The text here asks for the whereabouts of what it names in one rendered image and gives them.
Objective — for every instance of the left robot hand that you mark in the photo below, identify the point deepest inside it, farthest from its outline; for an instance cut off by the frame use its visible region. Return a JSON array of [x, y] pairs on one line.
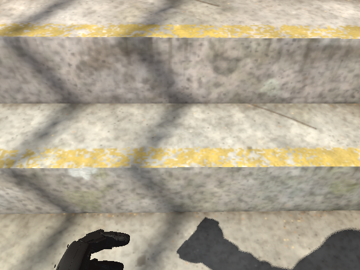
[[77, 255]]

